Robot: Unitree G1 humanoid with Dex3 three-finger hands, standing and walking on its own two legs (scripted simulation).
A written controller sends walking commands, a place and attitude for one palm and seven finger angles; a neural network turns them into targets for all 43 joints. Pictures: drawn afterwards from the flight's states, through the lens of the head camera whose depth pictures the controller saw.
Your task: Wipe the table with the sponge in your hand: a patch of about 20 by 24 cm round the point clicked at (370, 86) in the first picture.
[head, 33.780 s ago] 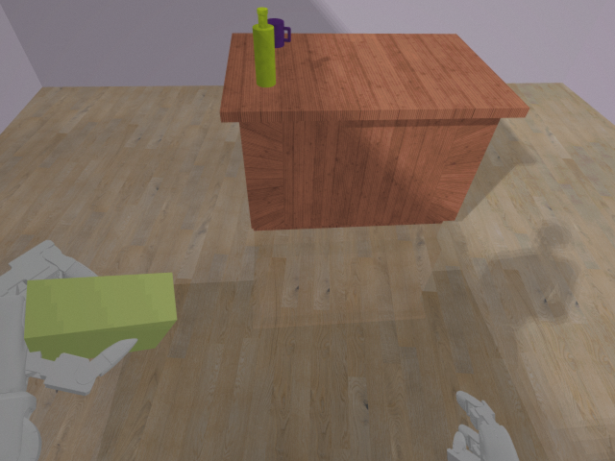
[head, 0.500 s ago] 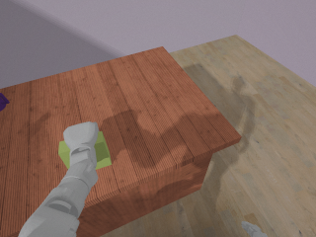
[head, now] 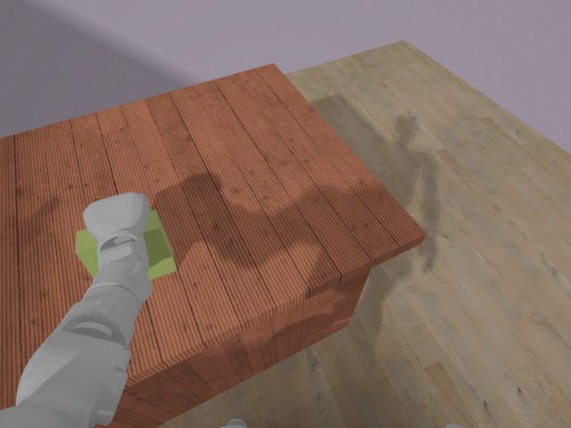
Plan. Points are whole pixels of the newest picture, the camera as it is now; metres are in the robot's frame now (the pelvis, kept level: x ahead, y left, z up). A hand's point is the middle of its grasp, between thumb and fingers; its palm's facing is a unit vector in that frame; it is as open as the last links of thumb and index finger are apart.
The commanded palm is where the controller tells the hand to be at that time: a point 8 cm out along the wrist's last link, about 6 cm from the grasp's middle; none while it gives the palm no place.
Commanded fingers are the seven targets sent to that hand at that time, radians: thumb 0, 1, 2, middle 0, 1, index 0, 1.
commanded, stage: wipe forward along the middle lane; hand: left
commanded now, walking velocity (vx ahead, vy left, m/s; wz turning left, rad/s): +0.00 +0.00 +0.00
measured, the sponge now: (134, 259) +0.38 +0.27 -0.04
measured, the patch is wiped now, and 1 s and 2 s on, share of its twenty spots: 1.00 1.00 1.00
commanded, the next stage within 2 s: slide back across to the first lane in 0.54 s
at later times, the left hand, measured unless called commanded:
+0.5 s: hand (120, 214) +0.45 +0.29 +0.00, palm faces -0.13 +0.00 -0.99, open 9.0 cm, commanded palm +0.44 +0.28 +0.03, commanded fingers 0.00 0.10 1.30 -1.20 -1.60 -1.20 -1.60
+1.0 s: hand (106, 206) +0.46 +0.32 +0.01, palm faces -0.12 -0.01 -0.99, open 9.1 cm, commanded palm +0.44 +0.31 +0.06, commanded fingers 0.00 0.10 1.30 -1.20 -1.60 -1.20 -1.60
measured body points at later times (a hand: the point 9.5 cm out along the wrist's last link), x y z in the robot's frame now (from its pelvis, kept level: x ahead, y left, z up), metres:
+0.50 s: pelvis +0.01 +0.02 -0.01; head +0.08 +0.03 +0.44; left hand +0.45 +0.29 +0.06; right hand +0.07 -0.24 -0.14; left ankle +0.04 +0.13 -0.71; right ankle +0.02 -0.09 -0.71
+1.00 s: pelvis +0.02 +0.03 +0.00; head +0.10 +0.04 +0.44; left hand +0.46 +0.32 +0.06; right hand +0.06 -0.23 -0.13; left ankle +0.04 +0.13 -0.71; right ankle +0.02 -0.09 -0.71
